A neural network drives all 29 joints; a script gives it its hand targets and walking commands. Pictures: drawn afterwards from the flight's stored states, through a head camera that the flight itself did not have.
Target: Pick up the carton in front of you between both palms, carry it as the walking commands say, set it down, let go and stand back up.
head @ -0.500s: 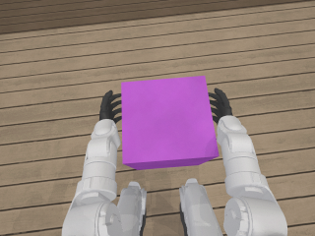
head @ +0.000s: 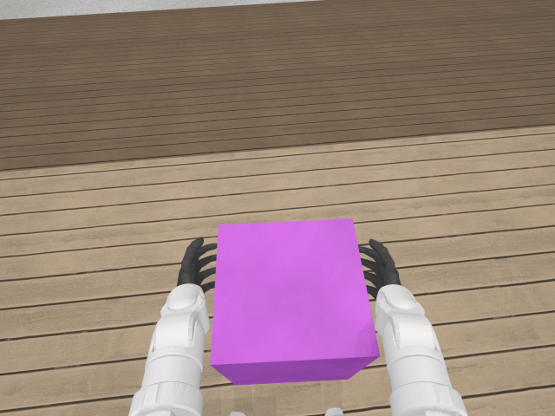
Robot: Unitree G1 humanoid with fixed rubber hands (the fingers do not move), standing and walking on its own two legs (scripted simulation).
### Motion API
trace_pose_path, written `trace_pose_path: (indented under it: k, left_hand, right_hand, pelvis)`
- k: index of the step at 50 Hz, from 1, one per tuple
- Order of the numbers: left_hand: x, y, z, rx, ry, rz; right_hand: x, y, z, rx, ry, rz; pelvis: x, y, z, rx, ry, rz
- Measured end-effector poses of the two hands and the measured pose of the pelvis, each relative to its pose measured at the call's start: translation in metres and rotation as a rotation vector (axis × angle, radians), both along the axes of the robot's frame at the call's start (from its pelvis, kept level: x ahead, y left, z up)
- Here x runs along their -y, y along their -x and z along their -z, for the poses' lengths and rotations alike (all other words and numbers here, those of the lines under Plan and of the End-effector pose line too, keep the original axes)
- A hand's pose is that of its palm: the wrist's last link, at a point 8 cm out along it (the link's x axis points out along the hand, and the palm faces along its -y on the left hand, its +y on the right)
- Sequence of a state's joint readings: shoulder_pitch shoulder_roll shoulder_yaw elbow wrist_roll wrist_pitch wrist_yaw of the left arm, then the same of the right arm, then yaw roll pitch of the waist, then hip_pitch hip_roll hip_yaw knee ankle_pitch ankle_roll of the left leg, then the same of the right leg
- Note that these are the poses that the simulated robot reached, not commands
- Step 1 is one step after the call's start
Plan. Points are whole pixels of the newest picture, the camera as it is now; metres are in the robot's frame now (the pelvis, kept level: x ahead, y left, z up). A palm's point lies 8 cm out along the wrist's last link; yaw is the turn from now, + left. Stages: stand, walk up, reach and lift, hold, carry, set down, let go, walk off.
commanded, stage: reach and lift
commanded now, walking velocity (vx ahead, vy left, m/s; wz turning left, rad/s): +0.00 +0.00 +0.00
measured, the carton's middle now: (288, 309) +0.32 -0.01 -0.10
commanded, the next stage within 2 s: hold in 1.32 s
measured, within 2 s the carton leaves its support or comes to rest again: neither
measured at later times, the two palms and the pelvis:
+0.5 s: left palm (165, 270) +0.31 +0.15 +0.09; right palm (408, 275) +0.30 -0.15 +0.08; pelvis +0.01 +0.00 +0.06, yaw +0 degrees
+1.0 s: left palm (165, 260) +0.32 +0.15 +0.10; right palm (410, 264) +0.31 -0.15 +0.09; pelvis +0.01 +0.00 +0.06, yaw +0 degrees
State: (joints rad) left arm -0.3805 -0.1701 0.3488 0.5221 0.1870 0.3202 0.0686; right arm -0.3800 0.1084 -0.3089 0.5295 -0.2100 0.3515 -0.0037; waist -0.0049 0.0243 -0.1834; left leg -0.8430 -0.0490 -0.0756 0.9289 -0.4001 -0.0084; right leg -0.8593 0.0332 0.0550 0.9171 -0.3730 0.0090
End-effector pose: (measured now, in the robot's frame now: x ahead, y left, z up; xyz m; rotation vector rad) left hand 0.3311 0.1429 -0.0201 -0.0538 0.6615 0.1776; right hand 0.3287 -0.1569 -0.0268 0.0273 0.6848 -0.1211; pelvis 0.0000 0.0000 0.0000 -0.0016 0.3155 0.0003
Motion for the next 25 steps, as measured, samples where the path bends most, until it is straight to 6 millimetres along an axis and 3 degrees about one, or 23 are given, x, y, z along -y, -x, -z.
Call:
trace_pose_path:
  k: [8, 16, 20, 25]
  left_hand:
    - [-0.003, 0.007, -0.049, 0.011, -0.012, 0.025]
    - [-0.005, 0.015, -0.094, 0.031, -0.037, 0.052]
    - [-0.006, 0.019, -0.106, 0.020, -0.049, 0.061]
    - [-0.006, 0.024, -0.108, -0.004, -0.051, 0.062]
  right_hand:
    - [-0.003, 0.011, -0.050, 0.011, 0.004, 0.011]
    - [-0.006, 0.021, -0.096, 0.032, 0.031, -0.001]
    - [-0.006, 0.024, -0.108, 0.021, 0.038, -0.009]
    - [-0.006, 0.029, -0.110, -0.003, 0.036, -0.010]
  pelvis:
    - [0.000, -0.012, -0.033, 0.136, 0.000, 0.001]
    - [0.000, -0.018, -0.053, 0.284, 0.000, -0.001]
    - [-0.001, -0.015, -0.057, 0.341, 0.000, 0.001]
    - [-0.001, -0.008, -0.057, 0.382, 0.000, 0.002]
